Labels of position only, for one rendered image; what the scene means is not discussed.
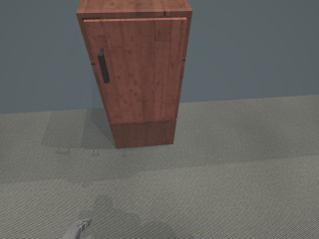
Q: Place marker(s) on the left robot hand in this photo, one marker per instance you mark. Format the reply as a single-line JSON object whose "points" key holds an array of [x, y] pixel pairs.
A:
{"points": [[73, 232]]}

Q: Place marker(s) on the handle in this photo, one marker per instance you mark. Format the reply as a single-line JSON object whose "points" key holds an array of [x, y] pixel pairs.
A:
{"points": [[103, 66]]}

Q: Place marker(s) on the cupboard door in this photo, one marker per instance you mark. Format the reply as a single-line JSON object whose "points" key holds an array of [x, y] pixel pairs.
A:
{"points": [[143, 58]]}

